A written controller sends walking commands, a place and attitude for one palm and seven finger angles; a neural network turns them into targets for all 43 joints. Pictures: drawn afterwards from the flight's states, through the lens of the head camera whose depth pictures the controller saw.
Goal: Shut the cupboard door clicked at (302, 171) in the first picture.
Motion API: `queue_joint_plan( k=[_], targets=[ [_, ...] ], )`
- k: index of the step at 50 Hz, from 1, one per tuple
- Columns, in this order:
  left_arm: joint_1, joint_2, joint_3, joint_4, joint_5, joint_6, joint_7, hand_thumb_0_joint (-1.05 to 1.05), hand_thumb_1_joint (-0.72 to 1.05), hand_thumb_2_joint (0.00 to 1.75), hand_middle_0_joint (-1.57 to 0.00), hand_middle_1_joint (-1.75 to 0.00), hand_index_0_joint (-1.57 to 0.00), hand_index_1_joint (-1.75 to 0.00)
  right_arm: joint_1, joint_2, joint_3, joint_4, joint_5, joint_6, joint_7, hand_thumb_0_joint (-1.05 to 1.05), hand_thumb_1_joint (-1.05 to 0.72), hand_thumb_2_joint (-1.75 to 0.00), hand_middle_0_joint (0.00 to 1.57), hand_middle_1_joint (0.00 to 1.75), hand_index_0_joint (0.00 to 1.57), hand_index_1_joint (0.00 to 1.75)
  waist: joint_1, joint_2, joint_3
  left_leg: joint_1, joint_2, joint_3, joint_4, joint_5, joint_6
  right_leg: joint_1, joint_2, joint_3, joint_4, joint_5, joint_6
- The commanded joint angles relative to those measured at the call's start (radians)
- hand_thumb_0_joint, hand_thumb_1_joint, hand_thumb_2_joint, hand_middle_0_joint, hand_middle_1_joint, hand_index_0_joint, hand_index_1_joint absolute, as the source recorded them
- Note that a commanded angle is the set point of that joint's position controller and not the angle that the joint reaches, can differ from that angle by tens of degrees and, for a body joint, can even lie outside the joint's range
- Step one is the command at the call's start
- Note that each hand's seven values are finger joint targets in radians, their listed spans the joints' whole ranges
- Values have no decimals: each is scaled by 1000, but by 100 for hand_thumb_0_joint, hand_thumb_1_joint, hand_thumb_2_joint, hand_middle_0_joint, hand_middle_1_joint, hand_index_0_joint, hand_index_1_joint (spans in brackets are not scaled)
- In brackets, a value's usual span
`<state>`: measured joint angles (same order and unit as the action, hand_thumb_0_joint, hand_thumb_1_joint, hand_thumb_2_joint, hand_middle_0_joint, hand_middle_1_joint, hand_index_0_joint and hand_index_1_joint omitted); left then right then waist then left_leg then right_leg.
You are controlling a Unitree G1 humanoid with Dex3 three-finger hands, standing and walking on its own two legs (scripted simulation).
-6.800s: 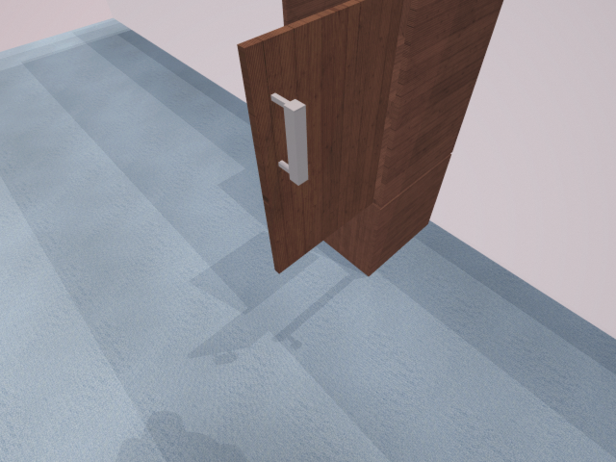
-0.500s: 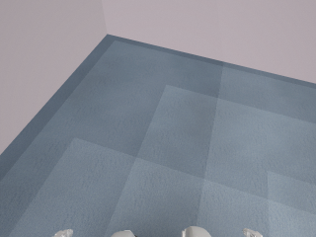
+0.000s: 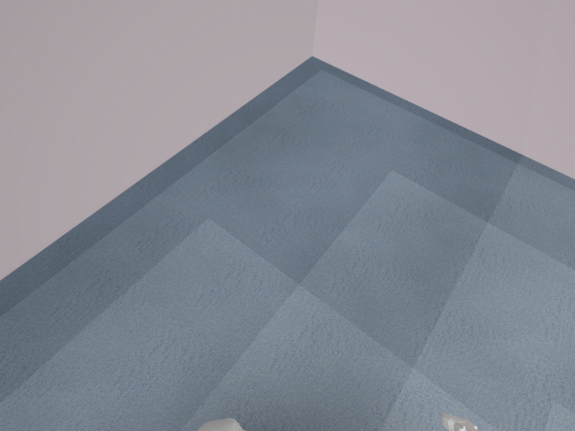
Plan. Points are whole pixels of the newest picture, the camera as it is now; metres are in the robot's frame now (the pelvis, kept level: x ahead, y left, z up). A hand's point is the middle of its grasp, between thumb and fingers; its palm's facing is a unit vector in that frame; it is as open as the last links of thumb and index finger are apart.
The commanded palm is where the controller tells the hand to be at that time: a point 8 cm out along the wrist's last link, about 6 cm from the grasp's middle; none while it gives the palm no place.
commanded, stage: walk to a spot facing it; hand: left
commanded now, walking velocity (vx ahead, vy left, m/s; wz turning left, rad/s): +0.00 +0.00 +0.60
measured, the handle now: out of the picture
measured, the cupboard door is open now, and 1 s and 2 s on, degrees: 90 90 90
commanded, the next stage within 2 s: none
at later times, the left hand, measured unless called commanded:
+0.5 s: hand out of the picture +0.06 +0.19 -0.14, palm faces +0.27 -0.92 -0.29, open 7.4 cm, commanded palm none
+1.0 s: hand out of the picture -0.04 +0.21 -0.15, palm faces +0.56 -0.78 -0.27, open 7.4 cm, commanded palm none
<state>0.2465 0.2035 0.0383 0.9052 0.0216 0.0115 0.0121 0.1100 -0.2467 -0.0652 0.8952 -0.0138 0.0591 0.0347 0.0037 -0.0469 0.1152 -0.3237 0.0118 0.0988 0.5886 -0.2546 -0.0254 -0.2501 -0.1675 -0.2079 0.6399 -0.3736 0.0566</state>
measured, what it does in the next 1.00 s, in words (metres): steps on the spot, turning left: right foot, then left foot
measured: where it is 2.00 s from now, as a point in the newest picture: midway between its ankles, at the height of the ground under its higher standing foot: outside the picture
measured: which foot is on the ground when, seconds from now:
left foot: down 0.00-0.40, up 0.42-0.70, down 0.72-1.00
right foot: down 0.00-0.00, up 0.02-0.38, down 0.40-0.72, up 0.74-1.00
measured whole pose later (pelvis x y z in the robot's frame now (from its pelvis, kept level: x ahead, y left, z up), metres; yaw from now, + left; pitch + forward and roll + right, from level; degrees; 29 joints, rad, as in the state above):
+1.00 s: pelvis +0.01 -0.02 +0.01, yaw +34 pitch +1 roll -1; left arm 0.15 0.26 0.07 0.90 0.02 0.06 0.01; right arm 0.15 -0.22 -0.06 0.90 -0.03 0.05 0.01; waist 0.00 0.00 0.09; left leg -0.33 -0.03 -0.06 0.51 -0.20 0.02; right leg -0.43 -0.06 -0.01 0.88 -0.42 0.07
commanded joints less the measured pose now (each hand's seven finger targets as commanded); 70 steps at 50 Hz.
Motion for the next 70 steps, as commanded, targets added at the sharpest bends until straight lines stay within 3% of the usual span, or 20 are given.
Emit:
queue_joint_plan(
  k=[1, 4, 17, 18, 20, 25, 30, 33, 34, 36, 40, 52, 53, 55, 57, 60, 65, 68, 69, 70],
  targets=[
    [-108, 132, 39, -132, -9, 6, 7, 0, 90, 90, -20, -30, -20, -30, 233, -278, -69, -12, -6, -31, -31, 0, -90, -90, 20, 30, 20, 30, -121, 267, -272, 376, 431, -493, -177, 708, 275, -354, 43, 167, 508, -291, 35],
    [-119, 134, 49, -93, -3, 21, 5, 0, 90, 90, -20, -30, -20, -30, 79, -202, -50, -49, -10, -38, -47, 0, -90, -90, 20, 30, 20, 30, -53, 242, -156, 155, 284, -391, -242, 298, 203, -331, 39, 224, 536, -100, 26],
    [-24, 126, 50, -78, -13, 4, 7, 0, 90, 90, -20, -30, -20, -30, 17, -183, -58, -67, -7, -24, -38, 0, -90, -90, 20, 30, 20, 30, 16, 201, -183, -9, 146, -425, -168, 212, 136, 82, 157, 178, -125, 82, -1],
    [22, 170, 61, -71, -8, -5, 13, 0, 90, 90, -20, -30, -20, -30, 5, -149, -54, -79, 1, -23, -35, 0, -90, -90, 20, 30, 20, 30, 43, 93, -190, -124, 89, -391, -81, 99, 88, 216, 79, 251, -283, 112, -20],
    [12, 285, 76, -85, 7, -14, 25, 0, 90, 90, -20, -30, -20, -30, 2, -108, -51, -104, 3, -24, -25, 0, -90, -90, 20, 30, 20, 30, 55, -256, -174, -278, -60, -136, 393, -352, -17, 178, -338, 578, -409, 200, -204],
    [-76, 169, 41, -98, -3, -20, 25, 0, 90, 90, -20, -30, -20, -30, 13, -72, -36, -61, 2, -2, -6, 0, -90, -90, 20, 30, 20, 30, -6, -207, -126, -264, 20, -82, 515, -205, -49, 180, -147, 213, -270, 646, -168],
    [15, 225, 60, -63, 7, -20, 19, 0, 90, 90, -20, -30, -20, -30, -51, -37, -13, -76, 8, -14, 2, 0, -90, -90, 20, 30, 20, 30, 44, -166, -144, -136, -3, 14, 178, -191, -40, 231, -172, 162, -184, 728, -153],
    [-5, 238, 68, -63, -2, -15, 11, 0, 90, 90, -20, -30, -20, -30, 30, -66, -17, -61, 4, -24, -2, 0, -90, -90, 20, 30, 20, 30, -6, -135, -173, 44, -22, 30, -34, -22, -20, 142, -162, 102, -72, 637, -97],
    [-18, 222, 66, -70, -9, -12, 7, 0, 90, 90, -20, -30, -20, -30, 92, -106, -29, -45, 0, -31, -4, 0, -90, -90, 20, 30, 20, 30, -45, -42, -208, 194, 8, -19, -134, 126, 1, 44, -144, 70, 55, 546, -54],
    [-89, 113, 35, -136, -16, 1, 3, 0, 90, 90, -20, -30, -20, -30, 234, -285, -75, -24, -6, -35, -25, 0, -90, -90, 20, 30, 20, 30, -119, 345, -277, 382, 415, -545, -196, 709, 251, -339, 55, 102, 467, -316, 44],
    [-116, 132, 48, -94, -1, 23, -2, 0, 90, 90, -20, -30, -20, -30, 75, -202, -48, -53, -10, -40, -47, 0, -90, -90, 20, 30, 20, 30, -46, 224, -162, 131, 258, -385, -261, 171, 179, -321, 38, 225, 540, -62, 24],
    [1, 124, 50, -70, -10, 8, 3, 0, 90, 90, -20, -30, -20, -30, 3, -186, -58, -70, -9, -19, -36, 0, -90, -90, 20, 30, 20, 30, 15, 195, -165, -46, 145, -437, -213, 38, 139, 65, 159, 169, -80, 57, -4],
    [44, 154, 60, -62, -8, 1, 9, 0, 90, 90, -20, -30, -20, -30, -11, -160, -56, -79, -2, -19, -33, 0, -90, -90, 20, 30, 20, 30, 41, 126, -173, -129, 96, -408, -144, -4, 102, 183, 119, 209, -233, 94, -16],
    [41, 289, 81, -82, 12, -11, 21, 0, 90, 90, -20, -30, -20, -30, -18, -88, -48, -114, 5, -21, -23, 0, -90, -90, 20, 30, 20, 30, 64, -280, -144, -320, -92, -136, 342, -321, -18, 179, -317, 617, -460, -8, -191],
    [-90, 197, 56, -115, 3, -13, 25, 0, 90, 90, -20, -30, -20, -30, 20, -106, -53, -81, -8, -9, -10, 0, -90, -90, 20, 30, 20, 30, -15, -138, -96, -266, -11, -166, 574, -220, -7, 23, -225, 434, -412, 64, -204],
    [-89, 158, 42, -107, -2, -20, 22, 0, 90, 90, -20, -30, -20, -30, 20, -77, -42, -59, -1, 1, -3, 0, -90, -90, 20, 30, 20, 30, -20, -206, -101, -264, 18, -101, 553, -176, -41, 107, -149, 229, -319, 455, -168],
    [34, 212, 62, -61, 8, -23, 21, 0, 90, 90, -20, -30, -20, -30, -60, -31, -14, -78, 7, -18, 1, 0, -90, -90, 20, 30, 20, 30, 48, -145, -168, -156, -1, -3, 170, -198, -40, 271, -180, 168, -181, 730, -163],
    [26, 233, 71, -51, 0, -18, 12, 0, 90, 90, -20, -30, -20, -30, 4, -54, -14, -63, 4, -27, -4, 0, -90, -90, 20, 30, 20, 30, 13, -145, -175, 12, -26, 27, -33, -48, -19, 184, -170, 107, -82, 693, -108],
    [2, 224, 71, -57, -8, -15, 8, 0, 90, 90, -20, -30, -20, -30, 68, -85, -25, -47, 1, -33, -5, 0, -90, -90, 20, 30, 20, 30, -29, -85, -197, 145, -10, -6, -139, 92, -3, 94, -157, 69, 22, 609, -66],
    [0, 176, 63, -83, -12, -10, 2, 0, 90, 90, -20, -30, -20, -30, 129, -178, -47, -42, -5, -41, -10, 0, -90, -90, 20, 30, 20, 30, -59, 139, -252, 321, 178, -257, -173, 334, 75, -114, -62, 23, 218, 291, 1]
  ],
)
